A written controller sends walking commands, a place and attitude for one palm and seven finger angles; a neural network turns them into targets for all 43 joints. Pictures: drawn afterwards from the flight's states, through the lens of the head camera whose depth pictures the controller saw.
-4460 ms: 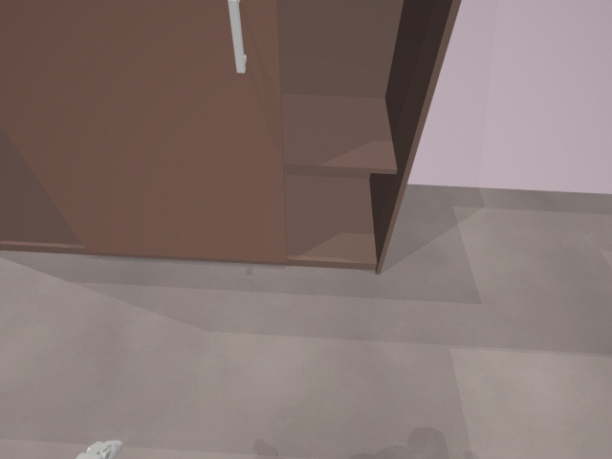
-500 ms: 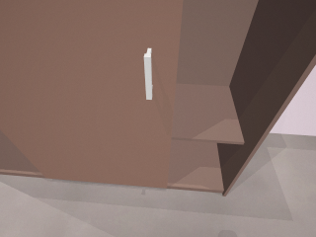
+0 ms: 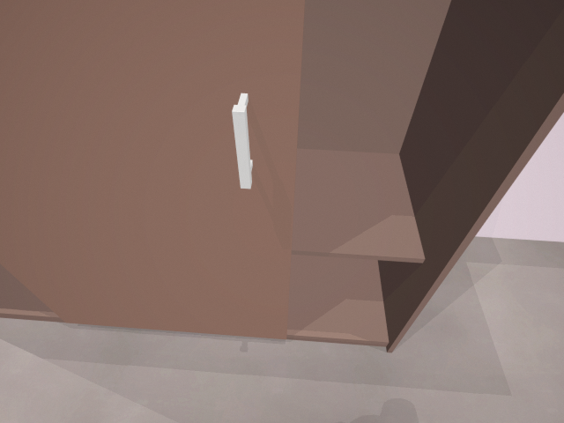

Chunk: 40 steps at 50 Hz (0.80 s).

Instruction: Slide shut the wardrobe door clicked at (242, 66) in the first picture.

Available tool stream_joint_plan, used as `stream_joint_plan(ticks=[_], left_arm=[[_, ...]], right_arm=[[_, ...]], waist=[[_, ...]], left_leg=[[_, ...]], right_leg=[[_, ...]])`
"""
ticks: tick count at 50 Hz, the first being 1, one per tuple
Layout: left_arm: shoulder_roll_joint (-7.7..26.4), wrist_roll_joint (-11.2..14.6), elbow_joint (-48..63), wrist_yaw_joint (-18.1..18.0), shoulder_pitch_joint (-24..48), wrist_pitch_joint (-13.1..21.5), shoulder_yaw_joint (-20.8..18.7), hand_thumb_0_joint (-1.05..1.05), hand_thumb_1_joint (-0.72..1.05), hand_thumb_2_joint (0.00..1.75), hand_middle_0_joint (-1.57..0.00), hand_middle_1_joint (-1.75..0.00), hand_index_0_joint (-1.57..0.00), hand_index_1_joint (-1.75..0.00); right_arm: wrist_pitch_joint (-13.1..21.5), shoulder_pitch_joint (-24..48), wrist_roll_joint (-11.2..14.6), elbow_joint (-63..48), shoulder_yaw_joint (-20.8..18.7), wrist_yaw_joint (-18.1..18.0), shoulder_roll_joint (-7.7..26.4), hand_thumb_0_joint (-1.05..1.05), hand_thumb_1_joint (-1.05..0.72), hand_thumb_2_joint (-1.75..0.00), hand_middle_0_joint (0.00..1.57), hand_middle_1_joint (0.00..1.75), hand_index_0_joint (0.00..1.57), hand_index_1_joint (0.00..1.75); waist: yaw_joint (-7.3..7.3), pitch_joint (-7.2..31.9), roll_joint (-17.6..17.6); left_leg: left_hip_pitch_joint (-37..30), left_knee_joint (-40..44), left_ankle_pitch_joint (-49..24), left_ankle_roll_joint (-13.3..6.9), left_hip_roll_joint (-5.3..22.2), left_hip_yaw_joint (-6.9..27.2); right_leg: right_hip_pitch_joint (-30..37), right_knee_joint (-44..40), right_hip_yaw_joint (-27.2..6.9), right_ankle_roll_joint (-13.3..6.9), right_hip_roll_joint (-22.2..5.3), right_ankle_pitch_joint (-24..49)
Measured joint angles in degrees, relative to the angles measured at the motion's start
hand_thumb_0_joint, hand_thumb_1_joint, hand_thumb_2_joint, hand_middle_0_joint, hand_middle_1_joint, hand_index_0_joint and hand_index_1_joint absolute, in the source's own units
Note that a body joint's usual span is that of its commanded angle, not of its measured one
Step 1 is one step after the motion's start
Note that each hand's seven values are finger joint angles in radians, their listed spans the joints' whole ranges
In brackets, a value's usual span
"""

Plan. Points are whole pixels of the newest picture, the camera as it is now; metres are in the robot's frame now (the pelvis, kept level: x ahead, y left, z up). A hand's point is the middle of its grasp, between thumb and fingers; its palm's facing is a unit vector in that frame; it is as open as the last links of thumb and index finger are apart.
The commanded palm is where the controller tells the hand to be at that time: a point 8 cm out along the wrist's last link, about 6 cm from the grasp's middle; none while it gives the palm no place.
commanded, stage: come to a stop and stand still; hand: left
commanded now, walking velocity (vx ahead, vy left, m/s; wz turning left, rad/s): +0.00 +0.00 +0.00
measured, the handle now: (244, 143) +0.49 +0.09 +0.15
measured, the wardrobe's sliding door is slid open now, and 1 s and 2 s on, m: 0.36 0.36 0.36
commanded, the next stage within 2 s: look again from close up in 0.24 s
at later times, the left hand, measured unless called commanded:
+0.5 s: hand out of the picture +0.02 +0.16 -0.17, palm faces +0.02 -0.98 -0.19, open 7.4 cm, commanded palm none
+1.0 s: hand out of the picture +0.02 +0.15 -0.17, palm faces +0.02 -0.98 -0.18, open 7.4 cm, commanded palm none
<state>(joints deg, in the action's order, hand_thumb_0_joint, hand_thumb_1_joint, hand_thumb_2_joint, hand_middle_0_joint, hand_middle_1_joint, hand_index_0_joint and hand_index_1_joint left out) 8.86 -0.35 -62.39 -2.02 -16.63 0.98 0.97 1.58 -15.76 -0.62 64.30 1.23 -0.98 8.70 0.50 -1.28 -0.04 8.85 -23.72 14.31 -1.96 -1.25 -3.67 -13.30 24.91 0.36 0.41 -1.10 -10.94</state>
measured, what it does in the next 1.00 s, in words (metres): stands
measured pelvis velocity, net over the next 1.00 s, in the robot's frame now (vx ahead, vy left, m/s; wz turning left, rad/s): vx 0.02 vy -0.01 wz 0.00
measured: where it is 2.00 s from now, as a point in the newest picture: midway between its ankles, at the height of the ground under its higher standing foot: outside the picture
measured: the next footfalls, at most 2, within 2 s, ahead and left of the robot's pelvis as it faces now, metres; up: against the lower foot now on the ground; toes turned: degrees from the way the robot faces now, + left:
none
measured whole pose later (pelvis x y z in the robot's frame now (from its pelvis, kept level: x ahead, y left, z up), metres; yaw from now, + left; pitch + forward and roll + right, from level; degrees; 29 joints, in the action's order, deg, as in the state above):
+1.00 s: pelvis +0.02 -0.01 +0.00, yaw +0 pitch +0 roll +0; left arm 8.6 -0.2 -63.1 -2.0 -17.7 1.1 1.2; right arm 2.0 -16.5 -0.5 65.9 1.5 -1.5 8.4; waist 0.0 -0.9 0.3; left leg 6.4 -21.8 15.3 -0.6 0.1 -3.0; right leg -11.0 23.4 1.1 -0.8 0.2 -12.3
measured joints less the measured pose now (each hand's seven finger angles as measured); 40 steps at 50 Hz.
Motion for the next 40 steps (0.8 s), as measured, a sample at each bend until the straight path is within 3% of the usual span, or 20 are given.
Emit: stream_joint_plan(ticks=[40], left_arm=[[-0.1, 0.1, -0.7, 0.1, -0.7, 0.0, 0.3, 0.01, 0.91, 0.9, -0.2, -0.3, -0.2, -0.3]], right_arm=[[0.2, -0.4, 0.1, 1.5, 0.3, -0.4, -0.1, 0.01, -0.91, -0.9, 0.2, 0.3, 0.2, 0.3]], waist=[[-0.54, 0.3, 0.3]], left_leg=[[-2.5, 2.0, 0.7, 1.2, 1.1, 0.8]], right_leg=[[2.4, -1.6, 0.8, -1.1, 1.1, -1.2]])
